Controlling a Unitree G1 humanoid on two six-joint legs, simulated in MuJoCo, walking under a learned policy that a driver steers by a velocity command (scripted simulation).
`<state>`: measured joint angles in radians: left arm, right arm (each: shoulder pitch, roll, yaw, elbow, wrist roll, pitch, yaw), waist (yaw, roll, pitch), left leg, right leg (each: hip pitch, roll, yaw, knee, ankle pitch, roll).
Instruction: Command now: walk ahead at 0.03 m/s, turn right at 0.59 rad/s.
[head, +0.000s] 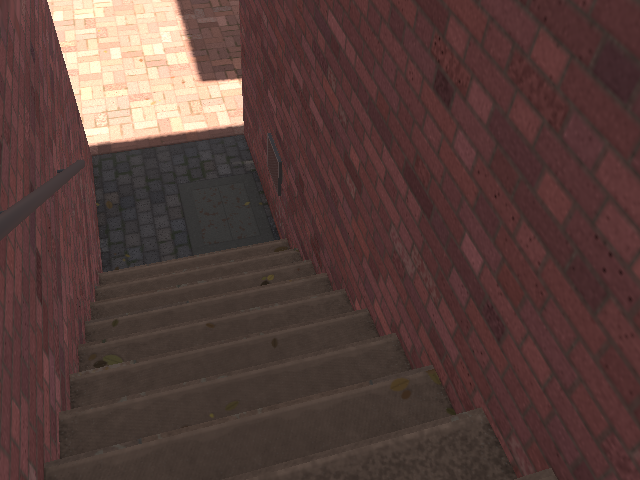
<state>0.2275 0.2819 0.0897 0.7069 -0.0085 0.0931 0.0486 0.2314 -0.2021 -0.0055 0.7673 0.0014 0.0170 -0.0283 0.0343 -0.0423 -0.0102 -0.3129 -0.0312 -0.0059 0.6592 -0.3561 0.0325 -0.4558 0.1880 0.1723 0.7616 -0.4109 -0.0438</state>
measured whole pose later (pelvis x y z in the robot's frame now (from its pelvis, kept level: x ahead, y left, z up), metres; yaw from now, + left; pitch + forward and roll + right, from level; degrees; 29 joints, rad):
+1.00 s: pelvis -0.03 +0.00 +0.02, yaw -13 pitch +1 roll -1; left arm 0.20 0.31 0.08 0.94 0.02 0.01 0.00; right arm 0.30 -0.25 0.00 0.83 -0.02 -0.02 0.00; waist 0.01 -0.05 -0.05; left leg -0.20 -0.05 0.01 0.50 -0.32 0.07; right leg -0.47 0.06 0.07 0.95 -0.28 -0.07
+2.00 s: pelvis +0.30 -0.08 -0.19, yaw -13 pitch -3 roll +0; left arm 0.24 0.20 0.04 0.94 0.05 0.02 0.05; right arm 0.41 -0.20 -0.02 0.95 -0.02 -0.03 0.00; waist 0.03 -0.01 0.02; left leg -0.20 -0.07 0.00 0.62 -0.36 0.09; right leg -0.80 0.07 0.03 1.99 -0.46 -0.06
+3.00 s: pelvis +0.69 -0.04 -0.44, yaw +9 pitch +0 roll +1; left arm 0.07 0.23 0.04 0.86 0.05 -0.04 0.04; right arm 0.48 -0.19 -0.02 0.97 -0.02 -0.05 -0.02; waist -0.05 -0.03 0.04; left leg -0.31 -0.17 -0.11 1.04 -0.70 0.09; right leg -0.77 -0.03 0.05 0.93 0.34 0.03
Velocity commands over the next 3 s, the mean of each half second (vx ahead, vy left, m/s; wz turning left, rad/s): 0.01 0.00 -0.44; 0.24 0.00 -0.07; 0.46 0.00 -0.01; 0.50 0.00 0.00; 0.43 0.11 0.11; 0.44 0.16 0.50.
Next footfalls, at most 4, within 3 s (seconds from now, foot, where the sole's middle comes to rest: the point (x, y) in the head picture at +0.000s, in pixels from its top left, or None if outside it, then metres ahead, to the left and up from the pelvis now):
0.44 right None -0.05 -0.13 -0.76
0.88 left None -0.01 0.07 -0.76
1.38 right None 0.15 -0.17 -0.76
1.84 left None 0.34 -0.01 -0.95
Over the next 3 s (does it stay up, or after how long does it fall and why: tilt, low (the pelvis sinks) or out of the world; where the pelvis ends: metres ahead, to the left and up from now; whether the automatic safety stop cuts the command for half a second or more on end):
stays up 0.69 -0.04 -0.44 its command is cut before an obstacle after 2.3 s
